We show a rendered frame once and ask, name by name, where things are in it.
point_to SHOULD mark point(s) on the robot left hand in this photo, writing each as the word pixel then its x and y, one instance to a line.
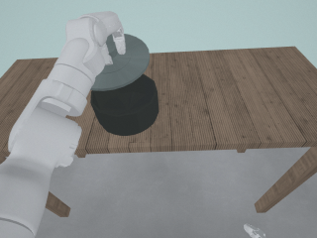
pixel 113 26

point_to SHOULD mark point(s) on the robot right hand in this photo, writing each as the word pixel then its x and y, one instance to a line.
pixel 253 231

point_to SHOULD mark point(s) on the table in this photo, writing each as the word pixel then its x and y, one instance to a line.
pixel 237 99

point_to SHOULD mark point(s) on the knob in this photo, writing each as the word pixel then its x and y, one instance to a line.
pixel 111 49

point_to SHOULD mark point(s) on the left robot upper arm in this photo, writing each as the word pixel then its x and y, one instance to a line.
pixel 47 141

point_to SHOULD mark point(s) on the robot left forearm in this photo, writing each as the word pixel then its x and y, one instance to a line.
pixel 65 90

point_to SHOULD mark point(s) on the pot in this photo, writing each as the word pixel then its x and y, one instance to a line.
pixel 128 110

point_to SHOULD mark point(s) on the lid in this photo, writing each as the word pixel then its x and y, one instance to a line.
pixel 126 68

